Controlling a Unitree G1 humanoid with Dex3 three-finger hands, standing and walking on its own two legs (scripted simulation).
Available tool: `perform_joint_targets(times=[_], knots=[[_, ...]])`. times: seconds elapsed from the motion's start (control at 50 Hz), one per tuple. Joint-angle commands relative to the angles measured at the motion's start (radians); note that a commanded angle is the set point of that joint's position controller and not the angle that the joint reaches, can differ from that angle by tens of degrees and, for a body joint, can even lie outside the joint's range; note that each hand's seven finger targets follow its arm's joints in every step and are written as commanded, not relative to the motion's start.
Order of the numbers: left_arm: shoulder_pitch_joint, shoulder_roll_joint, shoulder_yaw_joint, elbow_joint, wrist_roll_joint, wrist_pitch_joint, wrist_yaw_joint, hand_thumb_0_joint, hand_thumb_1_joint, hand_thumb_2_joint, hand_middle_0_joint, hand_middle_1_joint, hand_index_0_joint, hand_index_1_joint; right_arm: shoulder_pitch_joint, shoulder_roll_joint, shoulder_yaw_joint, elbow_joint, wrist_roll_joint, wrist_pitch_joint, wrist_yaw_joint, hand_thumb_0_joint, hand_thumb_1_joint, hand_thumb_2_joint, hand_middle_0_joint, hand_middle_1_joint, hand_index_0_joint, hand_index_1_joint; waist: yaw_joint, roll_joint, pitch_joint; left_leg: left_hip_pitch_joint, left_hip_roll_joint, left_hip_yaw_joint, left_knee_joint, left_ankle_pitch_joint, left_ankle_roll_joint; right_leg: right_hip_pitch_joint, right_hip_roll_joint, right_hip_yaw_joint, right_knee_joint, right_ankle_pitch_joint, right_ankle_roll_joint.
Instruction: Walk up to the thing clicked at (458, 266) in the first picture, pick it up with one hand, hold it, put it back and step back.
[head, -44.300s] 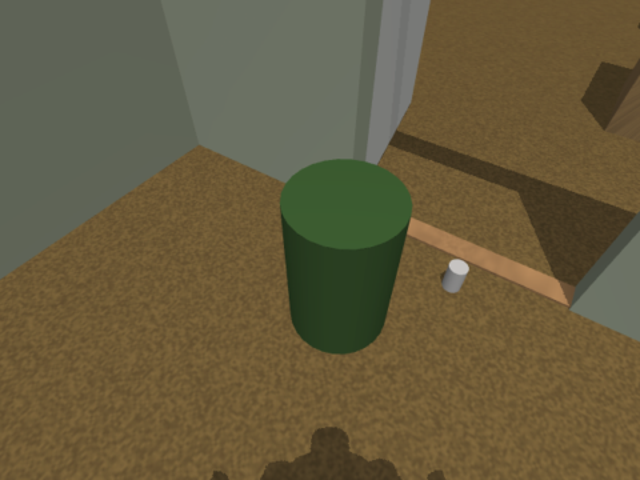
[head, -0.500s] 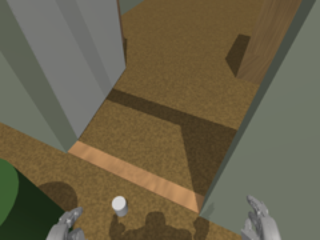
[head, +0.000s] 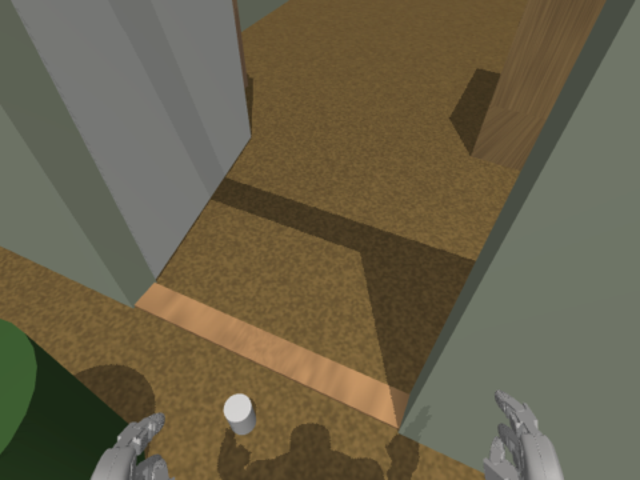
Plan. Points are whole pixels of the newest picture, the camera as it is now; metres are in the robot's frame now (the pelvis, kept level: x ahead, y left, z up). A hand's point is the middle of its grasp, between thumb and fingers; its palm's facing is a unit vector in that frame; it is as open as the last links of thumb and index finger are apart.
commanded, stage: home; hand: left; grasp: from above
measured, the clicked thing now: (240, 414) +0.43 +0.21 -0.65
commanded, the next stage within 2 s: stand in 0.14 s
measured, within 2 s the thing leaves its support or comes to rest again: neither
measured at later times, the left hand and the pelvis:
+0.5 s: hand out of the picture +0.11 +0.24 -0.10, palm faces +0.03 -0.94 -0.34, open 7.4 cm; pelvis -0.01 +0.00 +0.03, yaw +0 degrees
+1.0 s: hand out of the picture +0.03 +0.24 -0.10, palm faces +0.06 -0.94 -0.33, open 7.4 cm; pelvis -0.01 +0.00 +0.06, yaw +1 degrees
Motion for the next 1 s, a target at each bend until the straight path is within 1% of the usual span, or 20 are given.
perform_joint_targets(times=[0.0,0.1,0.14,0.16,0.2,0.22,0.24,0.26,0.28,0.32,0.36,0.44,0.48,0.52,0.54,0.64,0.78,0.84,0.9,0.98], knots=[[-0.018,0.098,0.045,-0.211,0.006,-0.050,0.004,0.000,0.900,0.900,-0.200,-0.300,-0.200,-0.300,-0.063,-0.124,-0.057,-0.168,-0.006,-0.058,-0.014,0.000,-0.901,-0.899,0.200,0.299,0.200,0.299,-0.005,0.015,-0.119,0.127,-0.032,0.029,-0.158,0.283,0.028,0.062,0.028,-0.028,-0.142,0.256,-0.025],[-0.009,0.106,0.058,-0.185,0.007,-0.046,0.008,0.000,0.900,0.900,-0.200,-0.300,-0.200,-0.300,-0.057,-0.129,-0.060,-0.161,-0.005,-0.054,-0.015,0.000,-0.901,-0.899,0.200,0.299,0.200,0.299,-0.006,0.003,-0.095,0.119,-0.029,0.024,-0.168,0.259,0.028,0.052,0.030,-0.031,-0.143,0.226,-0.027],[-0.020,0.092,0.043,-0.204,0.006,-0.045,0.007,0.000,0.900,0.900,-0.200,-0.300,-0.200,-0.299,-0.067,-0.119,-0.054,-0.173,-0.005,-0.057,-0.014,0.000,-0.901,-0.900,0.200,0.299,0.200,0.299,-0.003,0.014,-0.088,0.115,-0.031,0.029,-0.166,0.258,0.027,0.052,0.028,-0.031,-0.148,0.230,-0.026],[-0.007,0.108,0.062,-0.173,0.007,-0.042,0.009,0.000,0.900,0.900,-0.200,-0.300,-0.200,-0.300,-0.062,-0.129,-0.060,-0.163,-0.004,-0.054,-0.016,0.000,-0.901,-0.899,0.200,0.299,0.200,0.299,-0.007,-0.004,-0.087,0.106,-0.032,0.031,-0.164,0.240,0.031,0.046,0.028,-0.028,-0.153,0.215,-0.024],[-0.017,0.110,0.056,-0.184,0.004,-0.043,0.006,0.000,0.900,0.900,-0.200,-0.300,-0.200,-0.300,-0.067,-0.130,-0.058,-0.164,-0.005,-0.058,-0.015,0.000,-0.901,-0.899,0.200,0.299,0.200,0.299,-0.006,0.007,-0.073,0.096,-0.031,0.025,-0.178,0.200,0.030,0.034,0.030,-0.031,-0.151,0.177,-0.026],[-0.301,0.195,0.054,0.167,0.118,-0.256,0.044,0.000,0.900,0.900,-0.200,-0.300,-0.200,-0.300,-0.133,-0.239,-0.092,0.088,-0.134,0.047,0.045,0.000,-0.901,-0.899,0.200,0.299,0.200,0.299,0.077,-0.051,0.155,0.104,-0.003,-0.013,-0.262,0.381,0.079,0.228,-0.049,0.039,-0.186,0.187,-0.059],[-0.208,0.205,0.075,0.336,0.129,-0.324,0.038,0.000,0.900,0.900,-0.200,-0.300,-0.200,-0.301,-0.132,-0.246,-0.108,0.092,-0.129,0.082,0.074,0.000,-0.900,-0.900,0.200,0.300,0.200,0.300,0.074,-0.101,0.059,0.173,-0.015,0.016,-0.251,0.392,0.091,0.256,-0.058,0.090,-0.214,0.183,-0.092],[-0.207,0.214,0.071,0.382,0.134,-0.358,0.033,0.000,0.900,0.900,-0.200,-0.300,-0.200,-0.301,-0.124,-0.241,-0.105,0.085,-0.133,0.097,0.093,0.000,-0.900,-0.900,0.200,0.300,0.200,0.300,0.060,-0.111,0.036,0.216,-0.016,0.021,-0.250,0.400,0.094,0.252,-0.070,0.119,-0.220,0.210,-0.104],[-0.232,0.214,0.061,0.407,0.131,-0.378,0.027,0.000,0.900,0.900,-0.200,-0.300,-0.200,-0.301,-0.106,-0.243,-0.103,0.081,-0.134,0.110,0.106,0.000,-0.900,-0.900,0.200,0.300,0.200,0.300,0.038,-0.068,0.061,0.215,-0.017,0.000,-0.268,0.374,0.089,0.225,-0.054,0.108,-0.228,0.209,-0.102],[-0.253,0.216,0.053,0.486,0.122,-0.406,0.018,0.000,0.900,0.900,-0.200,-0.300,-0.200,-0.301,-0.107,-0.214,-0.099,0.124,-0.084,0.117,0.138,0.000,-0.900,-0.900,0.200,0.300,0.200,0.300,0.059,-0.025,0.021,0.287,-0.016,-0.009,-0.313,0.334,0.089,0.291,-0.070,0.095,-0.216,0.235,-0.085],[-0.264,0.210,0.061,0.564,0.108,-0.412,0.016,0.000,0.900,0.900,-0.200,-0.300,-0.200,-0.301,-0.136,-0.224,-0.111,0.145,-0.067,0.126,0.153,0.000,-0.900,-0.900,0.200,0.300,0.200,0.300,0.073,-0.055,0.018,0.330,-0.014,-0.006,-0.317,0.345,0.084,0.277,-0.073,0.097,-0.250,0.231,-0.074],[-0.304,0.205,0.062,0.702,0.103,-0.440,0.018,0.000,0.900,0.900,-0.200,-0.300,-0.200,-0.301,-0.146,-0.223,-0.118,0.205,-0.068,0.146,0.161,0.000,-0.900,-0.900,0.200,0.300,0.200,0.300,0.068,-0.036,0.044,0.364,-0.002,-0.030,-0.378,0.277,0.090,0.300,-0.078,0.095,-0.312,0.201,-0.061],[-0.304,0.202,0.064,0.762,0.104,-0.451,0.019,0.000,0.900,0.900,-0.200,-0.300,-0.200,-0.301,-0.148,-0.229,-0.120,0.229,-0.070,0.153,0.159,0.000,-0.900,-0.900,0.200,0.300,0.200,0.300,0.073,-0.003,0.055,0.367,0.015,-0.056,-0.415,0.305,0.094,0.341,-0.071,0.073,-0.314,0.238,-0.053],[-0.313,0.204,0.063,0.819,0.105,-0.457,0.019,0.000,0.900,0.900,-0.200,-0.300,-0.200,-0.301,-0.155,-0.228,-0.119,0.250,-0.069,0.163,0.156,0.000,-0.900,-0.900,0.200,0.300,0.200,0.300,0.067,-0.003,0.104,0.345,0.019,-0.070,-0.468,0.237,0.093,0.357,-0.067,0.071,-0.356,0.208,-0.050],[-0.312,0.206,0.064,0.843,0.101,-0.458,0.017,0.000,0.900,0.900,-0.200,-0.300,-0.200,-0.301,-0.148,-0.235,-0.120,0.263,-0.068,0.166,0.153,0.000,-0.900,-0.900,0.200,0.300,0.200,0.300,0.062,0.010,0.123,0.359,0.023,-0.079,-0.507,0.203,0.091,0.348,-0.061,0.068,-0.365,0.195,-0.051],[-0.292,0.212,0.060,0.959,0.093,-0.467,0.018,0.000,0.900,0.900,-0.200,-0.300,-0.200,-0.301,-0.128,-0.246,-0.118,0.334,-0.060,0.172,0.145,0.000,-0.900,-0.900,0.200,0.300,0.200,0.300,0.061,0.000,0.120,0.446,0.038,-0.081,-0.538,0.358,0.078,0.417,-0.078,0.070,-0.427,0.301,-0.051],[-0.302,0.230,0.051,1.079,0.086,-0.469,0.021,0.000,0.900,0.900,-0.200,-0.300,-0.200,-0.301,-0.131,-0.245,-0.110,0.413,-0.046,0.186,0.136,0.000,-0.900,-0.900,0.200,0.300,0.200,0.300,0.052,-0.036,0.151,0.513,0.042,-0.064,-0.602,0.417,0.061,0.478,-0.097,0.075,-0.526,0.349,-0.045],[-0.309,0.231,0.044,1.118,0.085,-0.470,0.021,0.000,0.900,0.900,-0.200,-0.300,-0.200,-0.301,-0.133,-0.245,-0.107,0.441,-0.042,0.190,0.137,0.000,-0.900,-0.900,0.200,0.300,0.200,0.300,0.049,-0.046,0.167,0.534,0.040,-0.056,-0.623,0.406,0.054,0.492,-0.102,0.078,-0.572,0.342,-0.042],[-0.324,0.234,0.041,1.143,0.087,-0.466,0.019,0.000,0.900,0.900,-0.200,-0.300,-0.200,-0.301,-0.152,-0.253,-0.105,0.457,-0.042,0.198,0.139,0.000,-0.900,-0.900,0.200,0.300,0.200,0.300,0.049,-0.011,0.204,0.494,0.047,-0.074,-0.693,0.253,0.053,0.499,-0.091,0.068,-0.592,0.259,-0.034],[-0.332,0.244,0.042,1.175,0.086,-0.471,0.017,0.000,0.900,0.900,-0.200,-0.300,-0.200,-0.301,-0.157,-0.249,-0.102,0.476,-0.041,0.197,0.142,0.000,-0.900,-0.900,0.200,0.300,0.200,0.300,0.051,-0.035,0.197,0.512,0.047,-0.066,-0.704,0.316,0.048,0.526,-0.103,0.076,-0.614,0.293,-0.035]])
